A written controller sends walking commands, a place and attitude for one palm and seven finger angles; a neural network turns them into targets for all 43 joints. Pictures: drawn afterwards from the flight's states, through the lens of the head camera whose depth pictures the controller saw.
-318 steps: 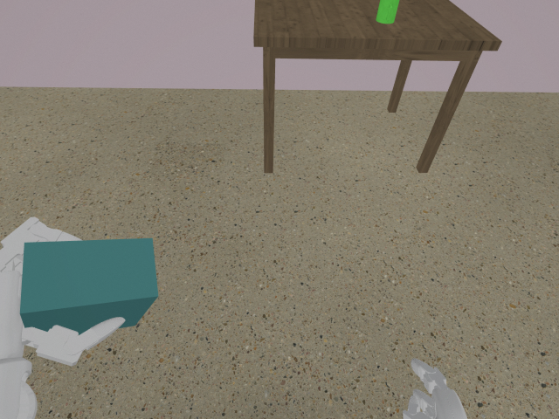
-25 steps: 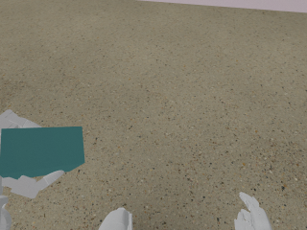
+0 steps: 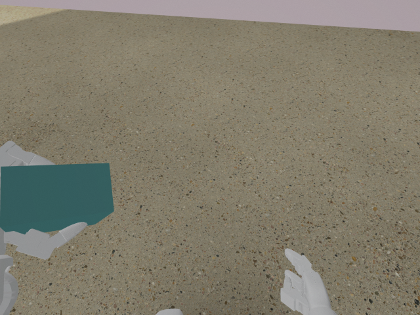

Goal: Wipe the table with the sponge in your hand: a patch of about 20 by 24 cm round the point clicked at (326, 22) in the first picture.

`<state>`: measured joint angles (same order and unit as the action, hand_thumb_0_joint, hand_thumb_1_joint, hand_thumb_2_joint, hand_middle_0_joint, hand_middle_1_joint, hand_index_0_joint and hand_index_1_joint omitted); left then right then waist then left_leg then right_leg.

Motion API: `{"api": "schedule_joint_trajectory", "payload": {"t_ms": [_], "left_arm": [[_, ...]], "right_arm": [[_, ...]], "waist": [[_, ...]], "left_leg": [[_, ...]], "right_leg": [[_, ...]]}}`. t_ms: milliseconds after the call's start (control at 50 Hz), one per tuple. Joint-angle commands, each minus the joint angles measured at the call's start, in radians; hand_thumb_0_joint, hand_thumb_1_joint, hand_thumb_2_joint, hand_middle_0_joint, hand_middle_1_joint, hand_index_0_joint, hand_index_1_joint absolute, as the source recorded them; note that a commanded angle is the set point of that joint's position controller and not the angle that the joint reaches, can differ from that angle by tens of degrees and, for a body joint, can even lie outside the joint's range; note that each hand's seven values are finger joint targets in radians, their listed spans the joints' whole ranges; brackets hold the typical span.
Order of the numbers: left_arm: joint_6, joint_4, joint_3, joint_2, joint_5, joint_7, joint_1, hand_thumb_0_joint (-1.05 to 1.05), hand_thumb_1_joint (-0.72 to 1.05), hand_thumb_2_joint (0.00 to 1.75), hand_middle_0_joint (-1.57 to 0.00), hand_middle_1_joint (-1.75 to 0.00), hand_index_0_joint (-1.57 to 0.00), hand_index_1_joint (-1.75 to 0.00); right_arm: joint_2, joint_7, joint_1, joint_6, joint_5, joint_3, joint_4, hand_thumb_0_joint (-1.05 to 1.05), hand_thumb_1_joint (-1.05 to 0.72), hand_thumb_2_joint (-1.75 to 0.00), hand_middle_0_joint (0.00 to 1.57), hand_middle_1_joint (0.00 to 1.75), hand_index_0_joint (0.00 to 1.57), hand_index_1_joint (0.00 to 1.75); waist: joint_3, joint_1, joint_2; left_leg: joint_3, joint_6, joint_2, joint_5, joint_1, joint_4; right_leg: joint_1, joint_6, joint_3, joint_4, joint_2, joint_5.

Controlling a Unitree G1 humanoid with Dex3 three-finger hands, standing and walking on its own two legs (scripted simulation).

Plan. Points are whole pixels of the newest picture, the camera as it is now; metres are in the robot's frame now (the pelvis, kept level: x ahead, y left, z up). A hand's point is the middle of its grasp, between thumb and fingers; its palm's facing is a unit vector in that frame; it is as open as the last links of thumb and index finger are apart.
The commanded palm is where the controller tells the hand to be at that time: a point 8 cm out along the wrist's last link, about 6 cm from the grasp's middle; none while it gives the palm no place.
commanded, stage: turn to face it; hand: left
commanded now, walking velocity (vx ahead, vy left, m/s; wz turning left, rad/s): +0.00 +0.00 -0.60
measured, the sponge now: (72, 200) +0.22 +0.22 +0.17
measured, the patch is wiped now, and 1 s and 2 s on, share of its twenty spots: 0.00 0.00 0.00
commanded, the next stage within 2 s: none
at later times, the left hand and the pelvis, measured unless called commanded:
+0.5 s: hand (111, 184) +0.24 +0.17 +0.19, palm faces +0.16 -0.89 -0.44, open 10.4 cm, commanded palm +0.21 +0.22 +0.20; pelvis -0.03 +0.00 +0.01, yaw -17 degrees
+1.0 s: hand (211, 220) +0.20 +0.03 +0.19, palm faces -0.19 -0.82 -0.54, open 10.4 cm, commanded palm +0.19 +0.09 +0.20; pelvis -0.11 -0.04 +0.01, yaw -36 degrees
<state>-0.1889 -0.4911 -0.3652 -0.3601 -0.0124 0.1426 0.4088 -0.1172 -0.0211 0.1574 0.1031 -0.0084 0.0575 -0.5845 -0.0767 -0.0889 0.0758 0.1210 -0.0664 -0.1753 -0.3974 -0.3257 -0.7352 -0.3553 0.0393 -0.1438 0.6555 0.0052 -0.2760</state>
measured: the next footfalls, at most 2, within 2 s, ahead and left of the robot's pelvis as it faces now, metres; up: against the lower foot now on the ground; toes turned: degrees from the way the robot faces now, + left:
left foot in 0.42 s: +0.04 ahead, +0.13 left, +0.00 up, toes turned -11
right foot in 0.70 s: -0.05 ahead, -0.15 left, +0.00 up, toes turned -33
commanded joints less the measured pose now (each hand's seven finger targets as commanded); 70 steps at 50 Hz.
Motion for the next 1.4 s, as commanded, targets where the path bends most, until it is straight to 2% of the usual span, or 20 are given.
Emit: {"api": "schedule_joint_trajectory", "payload": {"t_ms": [0,40,80,260,360,400,440,520,660,680,700,720,800,980,1060,1120,1140,1220,1340,1380], "left_arm": [[-0.029,-0.17,-0.116,-0.211,-0.031,0.018,-0.12,0.0,0.1,1.3,-1.2,-1.6,-1.2,-1.6],[-0.052,-0.258,-0.124,-0.196,-0.037,0.023,-0.06,0.0,0.1,1.3,-1.2,-1.6,-1.2,-1.6],[-0.065,-0.295,-0.143,-0.202,-0.04,0.028,-0.002,0.0,0.1,1.3,-1.2,-1.6,-1.2,-1.6],[-0.062,-0.259,-0.175,-0.201,-0.053,0.035,0.125,0.0,0.1,1.3,-1.2,-1.6,-1.2,-1.6],[-0.05,-0.278,-0.127,-0.195,-0.039,0.025,0.047,0.0,0.1,1.3,-1.2,-1.6,-1.2,-1.6],[-0.063,-0.31,-0.118,-0.195,-0.031,0.014,-0.008,0.0,0.1,1.3,-1.2,-1.6,-1.2,-1.6],[-0.068,-0.3,-0.148,-0.222,-0.009,0.013,-0.011,0.0,0.1,1.3,-1.2,-1.6,-1.2,-1.6],[-0.055,-0.311,-0.053,-0.148,-0.002,0.003,-0.093,0.0,0.1,1.3,-1.2,-1.6,-1.2,-1.6],[-0.039,-0.251,-0.093,-0.187,-0.006,0.004,-0.078,0.0,0.1,1.3,-1.2,-1.6,-1.2,-1.6],[-0.043,-0.246,-0.116,-0.212,-0.003,0.008,-0.069,0.0,0.1,1.3,-1.2,-1.6,-1.2,-1.6],[-0.054,-0.242,-0.176,-0.269,-0.008,0.02,-0.031,0.0,0.1,1.3,-1.2,-1.6,-1.2,-1.6],[-0.039,-0.214,-0.216,-0.277,-0.04,0.023,0.06,0.0,0.1,1.3,-1.2,-1.6,-1.2,-1.6],[-0.057,-0.32,-0.252,-0.243,-0.06,0.029,0.186,0.0,0.1,1.3,-1.2,-1.6,-1.2,-1.6],[-0.032,-0.26,-0.167,-0.198,-0.051,0.033,0.127,0.0,0.1,1.3,-1.2,-1.6,-1.2,-1.6],[-0.035,-0.299,-0.119,-0.191,-0.037,0.023,0.032,0.0,0.1,1.3,-1.2,-1.6,-1.2,-1.6],[-0.063,-0.344,-0.136,-0.218,-0.019,0.011,-0.037,0.0,0.1,1.3,-1.2,-1.6,-1.2,-1.6],[-0.062,-0.345,-0.137,-0.22,0.0,0.013,-0.051,0.0,0.1,1.3,-1.2,-1.6,-1.2,-1.6],[-0.048,-0.312,-0.039,-0.133,-0.003,0.002,-0.092,0.0,0.1,1.3,-1.2,-1.6,-1.2,-1.6],[-0.035,-0.248,-0.066,-0.162,-0.012,0.005,-0.092,0.0,0.1,1.3,-1.2,-1.6,-1.2,-1.6],[-0.044,-0.247,-0.115,-0.215,-0.007,0.01,-0.077,0.0,0.1,1.3,-1.2,-1.6,-1.2,-1.6]], "right_arm": [[-0.151,-0.023,-0.069,0.035,0.004,-0.081,0.139,0.0,-0.9,-0.9,0.2,0.3,0.2,0.3],[-0.133,-0.018,-0.1,0.003,0.006,-0.06,0.134,0.0,-0.9,-0.9,0.2,0.3,0.2,0.3],[-0.148,-0.017,-0.107,-0.015,0.009,-0.067,0.14,0.0,-0.9,-0.9,0.2,0.3,0.2,0.3],[-0.192,0.0,-0.083,-0.073,-0.007,-0.097,0.199,0.0,-0.9,-0.9,0.2,0.3,0.2,0.3],[-0.212,0.0,-0.034,-0.096,-0.01,-0.1,0.205,0.0,-0.9,-0.9,0.2,0.3,0.2,0.3],[-0.242,-0.007,-0.038,-0.089,-0.002,-0.111,0.222,0.0,-0.9,-0.9,0.2,0.3,0.2,0.3],[-0.213,-0.018,-0.059,-0.076,-0.001,-0.102,0.224,0.0,-0.9,-0.9,0.2,0.3,0.2,0.3],[-0.215,-0.002,-0.024,-0.041,-0.011,-0.108,0.205,0.0,-0.9,-0.9,0.2,0.3,0.2,0.3],[-0.224,0.022,0.012,-0.003,-0.007,-0.105,0.193,0.0,-0.9,-0.9,0.2,0.3,0.2,0.3],[-0.204,0.026,0.019,-0.007,-0.015,-0.104,0.193,0.0,-0.9,-0.9,0.2,0.3,0.2,0.3],[-0.169,0.021,-0.006,-0.012,-0.013,-0.091,0.211,0.0,-0.9,-0.9,0.2,0.3,0.2,0.3],[-0.189,0.019,-0.04,-0.024,-0.023,-0.107,0.219,0.0,-0.9,-0.9,0.2,0.3,0.2,0.3],[-0.139,0.022,-0.096,-0.094,-0.002,-0.072,0.184,0.0,-0.9,-0.9,0.2,0.3,0.2,0.3],[-0.199,0.002,-0.083,-0.12,-0.006,-0.1,0.195,0.0,-0.9,-0.9,0.2,0.3,0.2,0.3],[-0.21,0.0,-0.041,-0.123,-0.004,-0.101,0.196,0.0,-0.9,-0.9,0.2,0.3,0.2,0.3],[-0.235,-0.016,-0.063,-0.098,0.001,-0.113,0.218,0.0,-0.9,-0.9,0.2,0.3,0.2,0.3],[-0.201,-0.016,-0.067,-0.087,0.001,-0.108,0.221,0.0,-0.9,-0.9,0.2,0.3,0.2,0.3],[-0.214,0.008,-0.035,-0.05,-0.017,-0.111,0.21,0.0,-0.9,-0.9,0.2,0.3,0.2,0.3],[-0.229,0.019,0.012,-0.012,-0.01,-0.11,0.204,0.0,-0.9,-0.9,0.2,0.3,0.2,0.3],[-0.2,0.025,0.019,-0.014,-0.019,-0.105,0.204,0.0,-0.9,-0.9,0.2,0.3,0.2,0.3]], "waist": [[0.19,0.067,-0.365],[0.254,0.067,-0.18],[0.269,0.067,-0.162],[0.277,0.047,-0.176],[0.245,0.067,-0.13],[0.159,0.066,0.015],[0.145,0.043,0.244],[0.075,0.06,0.152],[0.144,0.073,0.141],[0.177,0.073,-0.018],[0.207,0.06,-0.274],[0.275,0.049,-0.384],[0.289,0.068,-0.147],[0.224,0.048,-0.205],[0.215,0.07,-0.14],[0.141,0.055,0.238],[0.142,0.051,0.248],[0.043,0.06,0.192],[0.109,0.078,0.178],[0.18,0.075,-0.056]], "left_leg": [[-0.141,-0.015,0.108,-0.143,-0.227,-0.496],[-0.133,-0.024,0.104,-0.087,-0.236,-0.497],[-0.115,-0.025,0.119,-0.065,-0.216,-0.428],[-0.098,-0.004,0.141,-0.058,-0.087,-0.02],[-0.083,0.029,0.121,0.05,0.165,0.268],[-0.224,0.109,-0.047,0.017,0.238,0.398],[-0.345,0.216,-0.285,0.11,0.097,0.503],[-0.055,0.156,-0.212,0.492,0.127,0.373],[0.038,0.056,-0.159,0.545,0.123,0.096],[0.076,0.022,-0.095,0.41,0.052,-0.075],[0.07,-0.021,0.031,-0.052,-0.181,-0.277],[-0.063,-0.034,0.08,-0.235,-0.245,-0.428],[-0.132,-0.039,0.071,-0.093,-0.263,-0.476],[-0.088,-0.004,0.135,-0.076,-0.023,-0.033],[-0.071,0.032,0.127,-0.003,0.188,0.259],[-0.333,0.189,-0.24,0.078,0.254,0.487],[-0.335,0.226,-0.304,0.077,0.092,0.509],[-0.023,0.15,-0.202,0.39,0.095,0.389],[0.028,0.073,-0.173,0.511,0.139,0.193],[0.08,0.018,-0.077,0.32,0.028,-0.105]], "right_leg": [[0.229,0.097,0.598,-0.318,0.337,0.546],[0.302,0.112,0.448,-0.229,0.281,0.627],[0.303,0.107,0.404,-0.236,0.254,0.625],[0.25,0.134,0.524,-0.297,0.23,0.4],[0.041,0.057,0.53,-0.309,0.163,0.099],[-0.159,-0.006,0.46,-0.186,0.036,-0.085],[-0.169,-0.068,0.21,0.328,-0.053,-0.212],[-0.171,-0.101,0.1,0.333,0.023,-0.164],[0.191,-0.086,-0.005,-0.174,-0.009,0.074],[0.283,-0.04,0.098,-0.222,0.085,0.311],[0.427,0.067,0.373,-0.206,0.256,0.814],[0.392,0.108,0.549,-0.211,0.33,0.926],[0.351,0.124,0.427,-0.205,0.264,0.646],[0.102,0.128,0.54,-0.347,0.214,0.131],[-0.027,0.056,0.536,-0.336,0.155,-0.02],[-0.264,-0.059,0.264,0.162,-0.059,-0.188],[-0.185,-0.076,0.19,0.434,-0.034,-0.206],[-0.182,-0.102,0.091,0.355,0.03,-0.166],[0.104,-0.098,-0.022,-0.094,-0.031,-0.022],[0.292,-0.028,0.135,-0.23,0.104,0.346]]}}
